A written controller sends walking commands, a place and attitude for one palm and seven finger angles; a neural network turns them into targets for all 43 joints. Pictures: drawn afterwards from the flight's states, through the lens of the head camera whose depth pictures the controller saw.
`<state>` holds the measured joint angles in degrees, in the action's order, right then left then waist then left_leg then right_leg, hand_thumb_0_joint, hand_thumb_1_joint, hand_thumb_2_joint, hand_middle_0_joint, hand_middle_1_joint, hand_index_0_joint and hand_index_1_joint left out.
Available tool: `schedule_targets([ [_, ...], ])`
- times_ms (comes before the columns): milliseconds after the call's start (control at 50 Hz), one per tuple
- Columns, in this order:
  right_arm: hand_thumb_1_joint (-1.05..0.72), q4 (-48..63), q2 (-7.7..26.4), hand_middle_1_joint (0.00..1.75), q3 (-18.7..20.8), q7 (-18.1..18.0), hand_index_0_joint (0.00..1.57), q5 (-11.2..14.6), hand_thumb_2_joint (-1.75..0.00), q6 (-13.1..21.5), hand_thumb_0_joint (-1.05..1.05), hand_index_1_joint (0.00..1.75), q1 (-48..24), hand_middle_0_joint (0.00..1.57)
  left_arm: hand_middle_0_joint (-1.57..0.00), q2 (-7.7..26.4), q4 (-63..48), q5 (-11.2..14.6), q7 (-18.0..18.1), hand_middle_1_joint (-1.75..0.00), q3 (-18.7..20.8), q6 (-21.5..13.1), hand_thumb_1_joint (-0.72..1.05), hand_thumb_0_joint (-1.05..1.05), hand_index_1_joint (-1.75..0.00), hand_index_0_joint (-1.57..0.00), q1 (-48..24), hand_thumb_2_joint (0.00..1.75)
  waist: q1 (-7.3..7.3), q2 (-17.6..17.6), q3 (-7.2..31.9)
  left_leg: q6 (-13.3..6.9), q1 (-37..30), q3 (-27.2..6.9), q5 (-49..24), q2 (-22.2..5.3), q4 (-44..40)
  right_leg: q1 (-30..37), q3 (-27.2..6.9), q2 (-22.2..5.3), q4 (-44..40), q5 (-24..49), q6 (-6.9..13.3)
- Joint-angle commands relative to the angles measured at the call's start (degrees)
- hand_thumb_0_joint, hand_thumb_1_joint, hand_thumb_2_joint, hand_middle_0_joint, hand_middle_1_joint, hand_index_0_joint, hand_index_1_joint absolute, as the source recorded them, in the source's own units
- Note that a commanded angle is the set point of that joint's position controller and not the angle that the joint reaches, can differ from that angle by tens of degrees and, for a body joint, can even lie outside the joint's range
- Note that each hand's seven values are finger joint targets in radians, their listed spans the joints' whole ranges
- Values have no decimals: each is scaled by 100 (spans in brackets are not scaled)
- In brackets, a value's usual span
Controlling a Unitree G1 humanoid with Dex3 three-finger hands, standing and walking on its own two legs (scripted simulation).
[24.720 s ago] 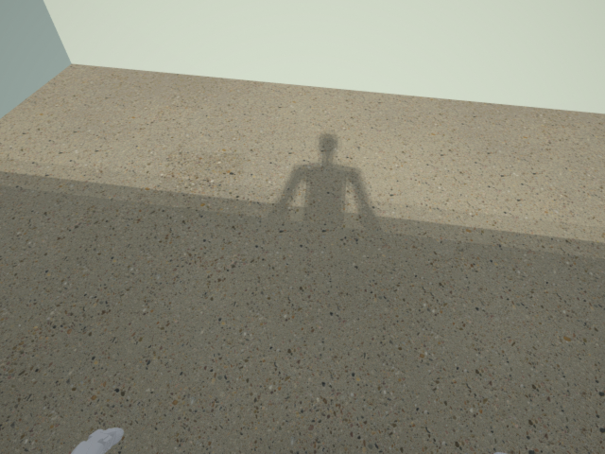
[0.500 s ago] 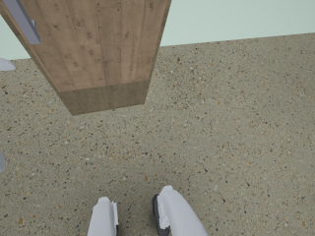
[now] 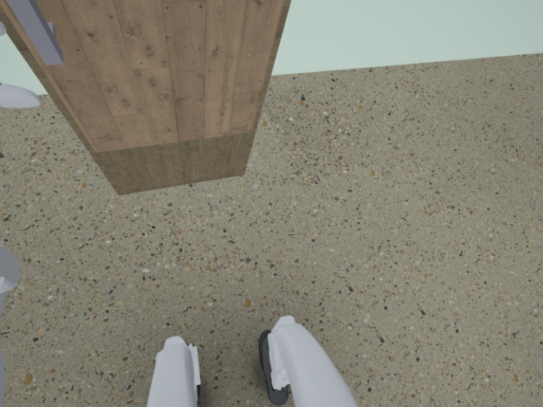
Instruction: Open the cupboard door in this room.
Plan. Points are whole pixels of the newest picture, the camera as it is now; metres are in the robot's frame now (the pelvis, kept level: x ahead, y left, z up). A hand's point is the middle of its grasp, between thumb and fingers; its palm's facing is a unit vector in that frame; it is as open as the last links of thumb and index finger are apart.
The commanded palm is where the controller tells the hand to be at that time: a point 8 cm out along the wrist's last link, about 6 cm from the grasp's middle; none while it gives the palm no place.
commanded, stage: slide the fingers in behind the handle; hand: left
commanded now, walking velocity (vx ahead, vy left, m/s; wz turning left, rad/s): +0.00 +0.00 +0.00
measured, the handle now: out of the picture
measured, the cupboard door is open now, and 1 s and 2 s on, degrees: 0 1 1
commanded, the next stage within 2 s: close the thumb around the handle in 1.22 s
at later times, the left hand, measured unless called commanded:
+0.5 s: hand (26, 47) +0.56 +0.23 +0.07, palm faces +0.11 -0.99 -0.02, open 14.0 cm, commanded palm +0.54 +0.26 +0.07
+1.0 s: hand (48, 48) +0.56 +0.21 +0.07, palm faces +0.12 -0.99 -0.01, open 14.1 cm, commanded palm +0.54 +0.25 +0.07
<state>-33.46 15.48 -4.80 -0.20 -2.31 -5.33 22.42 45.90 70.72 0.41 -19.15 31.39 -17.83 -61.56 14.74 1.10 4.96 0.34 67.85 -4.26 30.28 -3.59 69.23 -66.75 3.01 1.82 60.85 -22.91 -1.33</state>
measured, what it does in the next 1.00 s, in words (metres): stands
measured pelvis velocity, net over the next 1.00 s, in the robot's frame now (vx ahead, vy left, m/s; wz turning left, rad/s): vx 0.01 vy -0.01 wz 0.02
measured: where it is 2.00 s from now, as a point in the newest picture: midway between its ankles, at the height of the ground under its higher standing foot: (233, 396)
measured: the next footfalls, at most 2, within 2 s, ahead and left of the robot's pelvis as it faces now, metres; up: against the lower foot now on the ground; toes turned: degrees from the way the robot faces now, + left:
none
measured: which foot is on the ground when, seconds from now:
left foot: down 0.00-1.00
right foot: down 0.00-1.00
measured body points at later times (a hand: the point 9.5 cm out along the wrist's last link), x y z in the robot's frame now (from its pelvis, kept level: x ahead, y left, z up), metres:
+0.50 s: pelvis +0.02 +0.00 +0.01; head +0.19 +0.03 +0.42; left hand +0.55 +0.29 +0.07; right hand +0.00 -0.26 -0.09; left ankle +0.00 +0.11 -0.64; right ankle +0.05 -0.14 -0.64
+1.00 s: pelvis +0.01 -0.01 +0.01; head +0.19 +0.02 +0.42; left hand +0.55 +0.26 +0.07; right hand +0.00 -0.27 -0.10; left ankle +0.00 +0.11 -0.64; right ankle +0.05 -0.14 -0.64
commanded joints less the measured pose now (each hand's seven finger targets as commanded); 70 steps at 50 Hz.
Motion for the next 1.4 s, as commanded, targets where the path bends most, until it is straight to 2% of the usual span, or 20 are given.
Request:
schedule_targets([
  [0,-90,64,1180,30,391,-31,20,-26,-90,5,0,30,1246,20,-30,1528,-1257,155,95,-120,-7,-371,-50,0,-120,-30,-2346,30,-52,1640,3175,-138,-2741,-45,-2675,47,-827,1424,52,163,-495,1364,229],
  [20,-90,73,1187,30,396,-36,20,-27,-90,-7,0,30,1253,20,-30,1618,-1224,153,101,-120,85,-346,-50,0,-120,-30,-2252,30,-112,1581,3190,-141,-2692,-38,-2635,54,-849,1521,51,163,-506,1353,231],
  [120,-90,22,1150,30,415,-34,20,-38,-90,16,0,30,1299,20,-30,1212,-1227,148,192,-120,-173,-324,-50,0,-120,-30,-2443,30,14,1558,3072,-143,-2773,-51,-2639,57,-862,1311,65,157,-530,1310,219],
  [180,-90,22,1160,30,435,-31,20,-61,-90,24,0,30,1349,20,-30,1407,-1317,174,275,-120,70,-433,-50,0,-120,-30,-2391,30,-72,1468,3352,-132,-2817,-52,-2866,62,-816,1503,51,161,-465,1533,230],
  [340,-90,58,1072,30,486,63,20,-74,-90,-31,0,30,1353,20,-30,884,-1439,154,429,-120,-143,-444,-50,0,-120,-30,-2001,30,-142,1441,3349,-116,-2890,28,-3221,76,-820,1736,38,161,-462,1944,230],
  [440,-90,58,1044,30,514,67,20,-64,-90,-32,0,30,1329,20,-30,809,-1554,198,577,-120,-89,-503,-50,0,-120,-30,-2009,30,-144,1247,3257,-140,-2763,91,-3104,103,-836,1924,-11,164,-520,2040,211],
  [500,-90,52,1011,30,527,68,20,-75,-90,-3,0,30,1324,20,-30,769,-1707,159,665,-120,-95,-643,-50,0,-120,-30,-2053,30,-195,1421,3436,-110,-2931,81,-3296,117,-822,1964,-23,156,-465,2181,231],
  [640,-90,-28,978,30,565,92,20,-84,-90,43,0,30,1284,20,-30,243,-1656,199,726,-120,-415,-731,-50,0,-120,-30,-2082,30,-97,1293,3375,-126,-2901,131,-3109,143,-836,2017,-51,151,-522,2182,210],
  [740,-90,-58,977,30,551,62,20,-75,-90,71,0,30,1272,20,-30,202,-1412,170,739,-120,-491,-716,-50,0,-120,-30,-2180,30,-58,1031,3163,-165,-2556,158,-2674,181,-868,2115,-88,139,-565,1983,204],
  [780,-90,-103,954,30,558,72,20,-97,-90,101,0,30,1268,20,-30,-4,-1507,165,759,-120,-653,-778,-50,0,-120,-30,-2385,30,-32,1328,3277,-144,-2791,136,-2774,185,-840,1927,-79,127,-547,1954,214],
  [880,-90,-124,982,30,542,59,20,-97,-90,99,0,30,1289,20,-30,93,-1150,155,808,-120,-556,-727,-50,0,-120,-30,-2328,30,8,1059,3123,-163,-2540,123,-2666,185,-807,1890,-69,122,-525,1888,206],
  [940,-90,-61,1010,30,499,35,20,-84,-90,90,0,30,1277,20,-30,535,-936,66,842,-120,-320,-626,-50,0,-120,-30,-2340,30,-37,892,2951,-209,-2088,177,-2324,212,-817,2107,-130,112,-545,1755,197],
  [980,-90,-17,998,30,489,25,20,-104,-90,110,0,30,1285,20,-30,719,-1188,4,873,-120,-245,-703,-50,0,-120,-30,-2544,30,-88,1253,3291,-191,-2262,162,-2518,217,-774,2117,-146,98,-451,1906,215],
  [1060,-90,24,1009,30,507,60,20,-136,-90,125,0,30,1294,20,-30,735,-1375,18,909,-120,-161,-851,-50,0,-120,-30,-2468,30,-122,1299,3591,-169,-2558,114,-2856,185,-700,2005,-109,118,-368,2034,235],
  [1100,-90,3,1015,30,490,61,20,-106,-90,108,0,30,1262,20,-30,655,-1129,41,883,-120,-225,-770,-50,0,-120,-30,-2357,30,-90,1186,3335,-166,-2386,133,-2655,175,-731,1959,-92,119,-412,1885,208],
  [1160,-90,54,1055,30,497,46,20,-96,-90,81,0,30,1300,20,-30,806,-1149,17,845,-120,-126,-662,-50,0,-120,-30,-2315,30,-114,1060,3453,-197,-2325,134,-2619,184,-758,2118,-107,126,-408,1941,215],
  [1180,-90,39,1042,30,488,48,20,-84,-90,82,0,30,1296,20,-30,742,-1192,20,830,-120,-221,-633,-50,0,-120,-30,-2426,30,-89,1306,3448,-173,-2406,135,-2636,182,-782,2013,-94,110,-424,1895,203],
  [1240,-90,7,1045,30,497,44,20,-93,-90,75,0,30,1325,20,-30,664,-1250,29,835,-120,-269,-600,-50,0,-120,-30,-2424,30,-63,1174,3340,-167,-2523,90,-2631,150,-818,1887,-48,123,-467,1770,194],
  [1300,-90,-21,1030,30,530,59,20,-116,-90,98,0,30,1356,20,-30,489,-1530,103,836,-120,-310,-715,-50,0,-120,-30,-2466,30,-97,1379,3677,-120,-2892,49,-2963,143,-789,1809,-18,133,-420,1900,219],
  [1380,-90,-102,1042,30,526,67,20,-117,-90,91,0,30,1357,20,-32,324,-1304,124,866,-122,-403,-693,-28,0,-122,-32,-2435,40,-28,1263,3237,-109,-2845,13,-2819,127,-846,1564,28,141,-487,1663,217],
])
